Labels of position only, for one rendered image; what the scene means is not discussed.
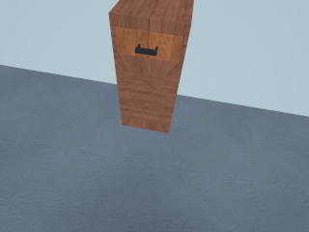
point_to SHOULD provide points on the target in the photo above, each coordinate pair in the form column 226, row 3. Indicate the handle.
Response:
column 146, row 51

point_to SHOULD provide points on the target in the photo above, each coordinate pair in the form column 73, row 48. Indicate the cabinet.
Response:
column 148, row 87

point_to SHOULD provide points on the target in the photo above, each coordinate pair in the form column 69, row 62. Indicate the drawer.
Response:
column 169, row 47

